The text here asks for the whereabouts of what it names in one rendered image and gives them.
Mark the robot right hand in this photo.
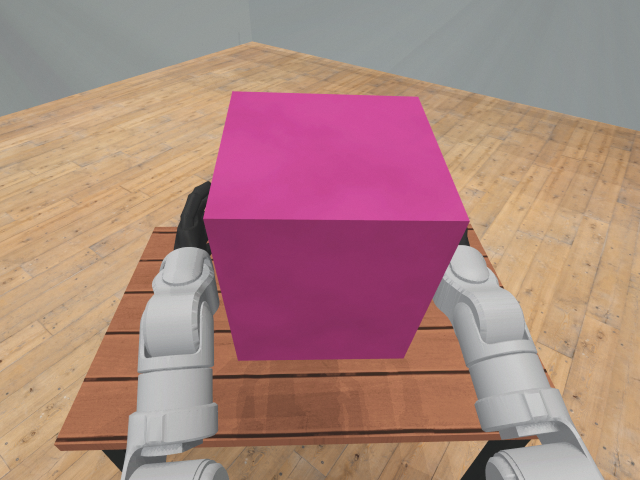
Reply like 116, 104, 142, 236
459, 228, 470, 246

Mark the robot right upper arm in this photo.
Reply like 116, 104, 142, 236
485, 442, 601, 480

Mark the table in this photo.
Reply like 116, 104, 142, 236
54, 224, 573, 480

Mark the carton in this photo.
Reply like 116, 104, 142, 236
203, 91, 470, 361

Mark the robot right forearm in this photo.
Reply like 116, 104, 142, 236
433, 245, 604, 480

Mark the robot left hand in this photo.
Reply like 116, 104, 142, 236
173, 181, 212, 255

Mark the robot left upper arm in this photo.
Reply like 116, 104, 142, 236
129, 459, 229, 480

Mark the robot left forearm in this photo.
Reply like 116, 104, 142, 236
121, 247, 220, 480

